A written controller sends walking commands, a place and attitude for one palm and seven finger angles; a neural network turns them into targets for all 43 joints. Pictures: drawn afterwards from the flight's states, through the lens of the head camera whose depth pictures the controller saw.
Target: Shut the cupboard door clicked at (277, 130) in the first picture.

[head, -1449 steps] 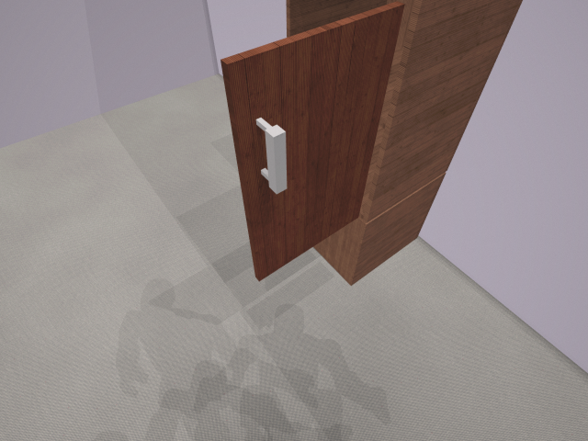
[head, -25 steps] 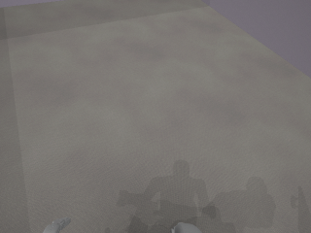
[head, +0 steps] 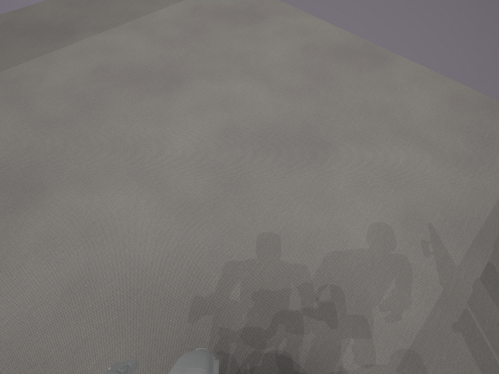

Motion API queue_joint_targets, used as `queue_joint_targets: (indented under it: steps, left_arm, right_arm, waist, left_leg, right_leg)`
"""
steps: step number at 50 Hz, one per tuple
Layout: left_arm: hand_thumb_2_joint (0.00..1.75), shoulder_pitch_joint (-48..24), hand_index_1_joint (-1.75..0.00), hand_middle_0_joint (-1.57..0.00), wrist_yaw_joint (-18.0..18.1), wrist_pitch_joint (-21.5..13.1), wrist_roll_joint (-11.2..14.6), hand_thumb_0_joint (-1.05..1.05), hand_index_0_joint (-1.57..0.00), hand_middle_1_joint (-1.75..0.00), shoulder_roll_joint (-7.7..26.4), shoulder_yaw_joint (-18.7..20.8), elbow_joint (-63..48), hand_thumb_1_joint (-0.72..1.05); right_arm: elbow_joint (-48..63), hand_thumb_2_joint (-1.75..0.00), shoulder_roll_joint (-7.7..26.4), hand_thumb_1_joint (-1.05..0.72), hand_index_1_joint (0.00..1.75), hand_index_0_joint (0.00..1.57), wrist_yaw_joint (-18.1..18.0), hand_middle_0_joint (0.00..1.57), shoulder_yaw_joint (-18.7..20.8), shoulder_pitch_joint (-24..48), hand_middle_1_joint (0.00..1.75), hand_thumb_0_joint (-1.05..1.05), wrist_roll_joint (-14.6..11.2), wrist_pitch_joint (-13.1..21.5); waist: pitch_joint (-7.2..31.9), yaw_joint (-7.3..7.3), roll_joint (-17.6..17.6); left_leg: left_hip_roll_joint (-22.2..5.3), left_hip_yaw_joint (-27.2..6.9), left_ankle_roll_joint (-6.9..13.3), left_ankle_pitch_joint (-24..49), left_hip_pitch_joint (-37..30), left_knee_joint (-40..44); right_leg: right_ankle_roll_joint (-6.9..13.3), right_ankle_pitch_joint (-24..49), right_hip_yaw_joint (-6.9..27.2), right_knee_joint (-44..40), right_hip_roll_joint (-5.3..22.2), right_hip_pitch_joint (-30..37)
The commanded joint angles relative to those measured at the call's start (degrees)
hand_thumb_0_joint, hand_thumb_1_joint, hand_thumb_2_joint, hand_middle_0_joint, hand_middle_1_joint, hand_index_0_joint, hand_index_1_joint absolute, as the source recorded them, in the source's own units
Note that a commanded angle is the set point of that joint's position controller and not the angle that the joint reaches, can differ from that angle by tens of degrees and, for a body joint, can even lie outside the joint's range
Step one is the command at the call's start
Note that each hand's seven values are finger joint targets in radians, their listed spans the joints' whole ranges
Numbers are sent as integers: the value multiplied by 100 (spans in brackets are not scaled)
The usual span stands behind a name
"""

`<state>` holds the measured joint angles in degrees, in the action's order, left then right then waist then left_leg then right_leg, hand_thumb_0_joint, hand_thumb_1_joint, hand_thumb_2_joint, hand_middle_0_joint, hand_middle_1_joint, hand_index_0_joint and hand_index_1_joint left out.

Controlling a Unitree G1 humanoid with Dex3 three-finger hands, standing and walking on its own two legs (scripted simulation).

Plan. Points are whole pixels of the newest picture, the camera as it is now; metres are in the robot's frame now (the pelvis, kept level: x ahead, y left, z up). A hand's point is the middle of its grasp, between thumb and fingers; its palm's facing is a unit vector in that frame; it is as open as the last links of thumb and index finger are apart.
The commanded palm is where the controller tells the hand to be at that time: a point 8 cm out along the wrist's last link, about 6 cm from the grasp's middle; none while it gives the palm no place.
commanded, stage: turn to face it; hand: left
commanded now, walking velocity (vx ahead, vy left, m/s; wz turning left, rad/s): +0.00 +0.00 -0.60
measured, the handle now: out of the picture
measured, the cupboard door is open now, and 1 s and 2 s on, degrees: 55 55 55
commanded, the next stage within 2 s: none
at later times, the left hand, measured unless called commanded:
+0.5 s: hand (166, 330) +0.20 +0.17 -0.15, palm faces -0.32 -0.91 -0.26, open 7.4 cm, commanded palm none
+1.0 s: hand (183, 311) +0.24 +0.15 -0.17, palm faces -0.55 -0.81 -0.18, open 7.4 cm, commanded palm none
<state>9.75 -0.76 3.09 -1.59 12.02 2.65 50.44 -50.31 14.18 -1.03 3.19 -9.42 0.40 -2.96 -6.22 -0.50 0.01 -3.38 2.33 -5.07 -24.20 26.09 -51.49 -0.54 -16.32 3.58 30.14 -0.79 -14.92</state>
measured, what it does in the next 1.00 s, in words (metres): steps on the spot, turning right: left foot, then right foot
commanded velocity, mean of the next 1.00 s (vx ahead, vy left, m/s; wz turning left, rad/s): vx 0.00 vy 0.00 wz -0.60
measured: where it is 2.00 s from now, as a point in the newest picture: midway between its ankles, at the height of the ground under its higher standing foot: outside the picture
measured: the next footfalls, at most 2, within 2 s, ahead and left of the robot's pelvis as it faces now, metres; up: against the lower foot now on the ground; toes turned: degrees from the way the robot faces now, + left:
left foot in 0.08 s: +0.07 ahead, +0.13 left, +0.00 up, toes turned +0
right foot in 0.50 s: +0.00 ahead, -0.13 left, +0.00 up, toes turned -24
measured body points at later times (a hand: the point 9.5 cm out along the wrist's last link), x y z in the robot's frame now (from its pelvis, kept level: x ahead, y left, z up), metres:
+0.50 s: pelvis +0.01 +0.00 -0.01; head +0.05 -0.02 +0.44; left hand +0.22 +0.22 -0.13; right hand -0.03 -0.26 -0.15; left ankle +0.03 +0.13 -0.73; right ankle -0.04 -0.11 -0.74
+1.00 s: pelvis +0.05 +0.02 +0.00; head +0.10 +0.02 +0.45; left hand +0.27 +0.19 -0.15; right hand -0.03 -0.23 -0.12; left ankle +0.11 +0.10 -0.73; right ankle -0.07 -0.07 -0.65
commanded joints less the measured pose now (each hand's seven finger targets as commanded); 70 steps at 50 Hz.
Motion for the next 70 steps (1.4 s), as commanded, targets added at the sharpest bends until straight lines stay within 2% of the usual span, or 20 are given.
queue_joint_targets:
  steps: [1,2,4,5,10,21,23,24,26,31,39,40,42,43,48,59,61,62,64,70]
  left_arm:
    - [90,-231,-30,-20,93,-116,13,0,-20,-30,1296,428,-471,90]
    - [90,-310,-30,-20,83,-87,59,0,-20,-30,1206,405,-505,90]
    - [90,-1,-30,-20,-2,-39,129,0,-20,-30,639,286,-681,90]
    - [90,-147,-30,-20,-7,-11,54,0,-20,-30,809,304,-662,90]
    - [90,-209,-30,-20,-167,44,48,0,-20,-30,629,332,-492,90]
    - [90,-354,-30,-20,-156,-4,37,0,-20,-30,568,254,-572,90]
    - [90,290,-30,-20,-117,-61,17,0,-20,-30,829,324,-382,90]
    - [90,574,-30,-20,-52,-149,-33,0,-20,-30,1368,415,-293,90]
    - [90,852,-30,-20,98,-157,53,0,-20,-30,1740,490,-209,90]
    - [90,-190,-30,-20,153,-201,23,0,-20,-30,1209,359,-484,90]
    - [90,-282,-30,-20,91,-121,32,0,-20,-30,1343,424,-451,90]
    - [90,-368,-30,-20,84,-97,64,0,-20,-30,1218,395,-482,90]
    - [90,-51,-30,-20,5,-53,131,0,-20,-30,645,280,-653,90]
    - [90,-216,-30,-20,0,-24,58,0,-20,-30,807,295,-668,90]
    - [90,-239,-30,-20,-162,40,55,0,-20,-30,634,341,-475,90]
    - [90,-145,-30,-20,-148,-54,45,0,-20,-30,583,266,-472,90]
    - [90,530,-30,-20,-50,-180,-22,0,-20,-30,1324,388,-279,90]
    - [90,787,-30,-20,23,-218,17,0,-20,-30,1729,446,-147,90]
    - [90,677,-30,-20,149,-223,41,0,-20,-30,1682,492,-133,90]
    - [90,-115,-30,-20,121,-197,27,0,-20,-30,1308,341,-401,90]
  right_arm:
    - [399,-90,447,-90,30,20,-54,20,81,-407,30,0,-14,212]
    - [304,-90,551,-90,30,20,-74,20,89,-671,30,0,-7,272]
    - [348,-90,1495,-90,30,20,-112,20,241,-920,30,0,118,334]
    - [343,-90,1485,-90,30,20,-141,20,234,-902,30,0,150,327]
    - [477,-90,961,-90,30,20,-151,20,111,-322,30,0,153,330]
    - [177,-90,1134,-90,30,20,-36,20,265,-492,30,0,132,258]
    - [224,-90,1104,-90,30,20,-3,20,279,-289,30,0,82,238]
    - [367,-90,733,-90,30,20,29,20,212,-271,30,0,28,222]
    - [703,-90,584,-90,30,20,-26,20,92,247,30,0,33,85]
    - [358,-90,535,-90,30,20,2,20,83,-111,30,0,45,128]
    - [385,-90,467,-90,30,20,-46,20,67,-472,30,0,-7,209]
    - [289,-90,581,-90,30,20,-59,20,81,-738,30,0,1,262]
    - [353,-90,1492,-90,30,20,-88,20,237,-1016,30,0,130,322]
    - [336,-90,1495,-90,30,20,-122,20,231,-984,30,0,157,318]
    - [490,-90,960,-90,30,20,-137,20,104,-318,30,0,160,335]
    - [174,-90,1187,-90,30,20,-20,20,293,-496,30,0,113,252]
    - [334,-90,793,-90,30,20,49,20,238,-423,30,0,24,226]
    - [609,-90,477,-90,30,20,49,20,112,6,30,0,31,191]
    - [628,-90,520,-90,30,20,-74,20,72,192,30,0,34,123]
    - [361,-90,522,-90,30,20,17,20,82,-99,30,0,47,77]
  waist:
    - [908,-117,866]
    - [1020,-244,690]
    - [1211,-220,-1938]
    - [1182,-328,-1663]
    - [799,-33,-932]
    - [797,-82,-1192]
    - [969,290,-591]
    - [1039,434,938]
    - [769,602,1323]
    - [998,36,951]
    - [916,-135,953]
    - [996,-261,684]
    - [1199,-258,-1917]
    - [1138,-335,-1742]
    - [727,-4,-986]
    - [977,8,-1181]
    - [1225,360,631]
    - [952,533,1628]
    - [926,419,1919]
    - [850,34,859]
  left_leg:
    - [150,-39,87,594,-882,1679]
    - [97,-39,131,1175,-1591,2521]
    - [-2230,-2181,1129,2288,-2494,3472]
    - [-2520,-2281,1435,2308,-2153,3467]
    - [-1600,-411,1223,3319,-2009,3107]
    - [-1878,394,1043,3146,-1906,2565]
    - [-1580,749,611,2278,-1182,1633]
    - [-902,1121,235,736,-125,500]
    - [-287,76,105,-1207,1017,-1363]
    - [-279,-112,-30,-24,594,-1004]
    - [159,74,48,721,-899,1728]
    - [60,27,95,1277,-1608,2528]
    - [-2220,-2129,1092,2244,-2426,3445]
    - [-2532,-2273,1408,2224,-2058,3492]
    - [-1672,-447,1204,2968,-1809,3213]
    - [-1775,540,864,2961,-1777,2268]
    - [-1001,1066,240,1222,-297,636]
    - [-239,804,29,-1335,930,-557]
    - [-293,-148,34,-1107,1502,-1567]
    - [-154,-10,-75,103,399,-649]
  right_leg:
    - [862,2291,1490,-365,1185,90]
    - [597,1973,1328,-67,915,-300]
    - [-82,-1841,-145,2096,-303,-1736]
    - [-116,-2076,-11,3212,-81,-1748]
    - [-292,-1057,-382,3526,271,-1670]
    - [-76,-561,-967,851,166,-383]
    - [105,602,-803,-454,268,837]
    - [513,1629,608,-1021,1370,1628]
    - [1369,3125,1925,-1116,2333,1148]
    - [1073,2990,833,-745,1413,912]
    - [825,2352,1363,-365,1132,65]
    - [569,1893,1243,-74,900,-376]
    - [-63,-1796,-132,2084,-307,-1717]
    - [-105,-2088,-21,3208,-101,-1743]
    - [-279,-1053,-345,3602,278,-1651]
    - [-34,-21,-1046,175,85,26]
    - [462,1749,452,-1031,1277,1709]
    - [1094,3656,1737,-1024,2274,1729]
    - [1348,3989,1878,-900,2099,1616]
    - [1099,2443,972,-919,1358,555]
